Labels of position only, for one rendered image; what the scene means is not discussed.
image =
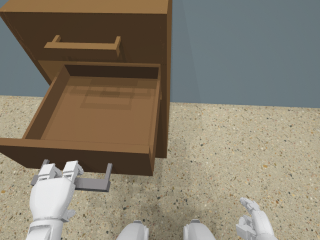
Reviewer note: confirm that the robot right hand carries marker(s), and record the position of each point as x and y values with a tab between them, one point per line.
249	228

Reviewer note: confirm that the cabinet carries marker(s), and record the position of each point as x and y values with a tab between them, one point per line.
141	28

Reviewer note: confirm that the right robot thigh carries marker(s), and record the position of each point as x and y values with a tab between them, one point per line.
197	231

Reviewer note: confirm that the left robot thigh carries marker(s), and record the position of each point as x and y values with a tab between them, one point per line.
134	231

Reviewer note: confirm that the robot left forearm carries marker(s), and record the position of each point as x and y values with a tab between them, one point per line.
45	229

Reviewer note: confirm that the drawer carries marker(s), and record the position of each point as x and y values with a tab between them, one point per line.
94	114

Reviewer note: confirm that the handle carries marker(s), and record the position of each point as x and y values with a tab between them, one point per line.
85	184
74	49

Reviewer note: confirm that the robot left hand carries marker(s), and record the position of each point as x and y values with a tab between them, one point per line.
50	197

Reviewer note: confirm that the robot thigh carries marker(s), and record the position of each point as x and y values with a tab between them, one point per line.
134	231
197	231

